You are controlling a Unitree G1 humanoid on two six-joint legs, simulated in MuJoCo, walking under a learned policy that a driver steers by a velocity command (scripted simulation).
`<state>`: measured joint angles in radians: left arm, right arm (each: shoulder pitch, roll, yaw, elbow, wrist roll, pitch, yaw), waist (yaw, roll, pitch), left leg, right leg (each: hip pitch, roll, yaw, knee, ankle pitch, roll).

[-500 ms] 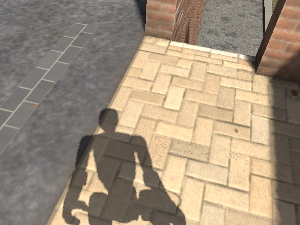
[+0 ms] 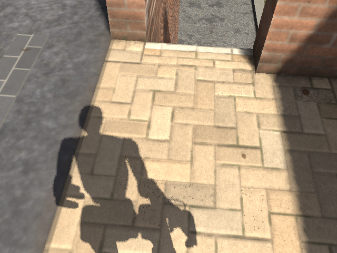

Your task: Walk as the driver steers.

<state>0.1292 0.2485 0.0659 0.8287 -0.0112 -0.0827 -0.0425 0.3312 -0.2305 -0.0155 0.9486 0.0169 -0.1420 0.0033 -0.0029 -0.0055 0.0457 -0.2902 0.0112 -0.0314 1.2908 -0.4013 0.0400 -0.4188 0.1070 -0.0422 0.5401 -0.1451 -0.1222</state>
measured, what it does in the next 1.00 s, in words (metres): walks ahead, turning right: left foot, then right foot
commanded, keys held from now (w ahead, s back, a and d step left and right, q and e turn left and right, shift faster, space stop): w+e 0.28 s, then w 0.72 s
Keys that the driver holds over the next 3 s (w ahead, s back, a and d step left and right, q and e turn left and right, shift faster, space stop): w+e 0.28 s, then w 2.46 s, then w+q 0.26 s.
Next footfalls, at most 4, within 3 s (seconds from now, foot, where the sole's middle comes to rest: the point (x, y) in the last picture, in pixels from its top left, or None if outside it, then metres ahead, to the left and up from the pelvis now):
0.36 left None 0.40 0.13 -0.76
0.88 right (217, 218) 0.60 -0.18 -0.76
1.44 left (178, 146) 0.95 -0.03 -0.76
1.96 right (235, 116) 1.14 -0.33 -0.76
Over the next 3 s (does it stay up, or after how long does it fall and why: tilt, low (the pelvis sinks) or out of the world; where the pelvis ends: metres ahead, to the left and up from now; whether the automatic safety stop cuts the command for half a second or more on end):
stays up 1.08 -0.35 0.01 its command is cut before an obstacle after 1.9 s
